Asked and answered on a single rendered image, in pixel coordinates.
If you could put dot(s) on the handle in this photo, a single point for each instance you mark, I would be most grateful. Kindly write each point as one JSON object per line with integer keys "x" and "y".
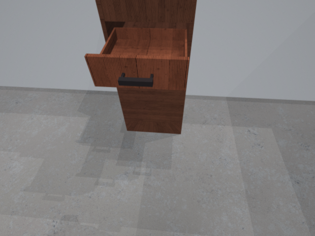
{"x": 139, "y": 82}

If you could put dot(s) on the drawer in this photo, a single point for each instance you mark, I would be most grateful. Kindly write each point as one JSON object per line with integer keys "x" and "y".
{"x": 140, "y": 52}

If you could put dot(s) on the cabinet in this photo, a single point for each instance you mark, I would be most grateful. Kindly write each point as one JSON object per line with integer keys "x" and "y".
{"x": 150, "y": 110}

